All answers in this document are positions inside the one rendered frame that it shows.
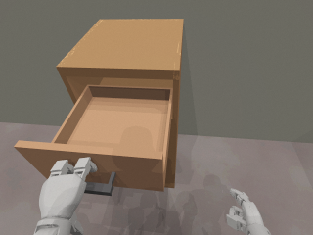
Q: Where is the left robot hand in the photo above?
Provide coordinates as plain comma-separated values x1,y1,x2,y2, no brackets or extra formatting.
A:
39,157,97,235

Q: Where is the right robot forearm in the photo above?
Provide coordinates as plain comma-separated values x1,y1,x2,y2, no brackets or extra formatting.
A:
246,223,271,235

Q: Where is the cabinet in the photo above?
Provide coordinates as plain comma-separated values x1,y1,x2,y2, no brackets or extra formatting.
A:
56,19,184,188

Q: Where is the drawer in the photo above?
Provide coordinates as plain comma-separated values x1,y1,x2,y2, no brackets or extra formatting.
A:
14,84,173,192

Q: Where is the handle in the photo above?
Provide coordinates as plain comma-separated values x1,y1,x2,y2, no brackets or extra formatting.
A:
84,171,116,196

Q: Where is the left robot forearm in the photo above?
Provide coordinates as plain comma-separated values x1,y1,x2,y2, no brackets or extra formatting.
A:
33,217,72,235

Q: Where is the right robot hand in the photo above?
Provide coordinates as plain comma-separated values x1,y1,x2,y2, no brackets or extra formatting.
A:
226,188,264,234

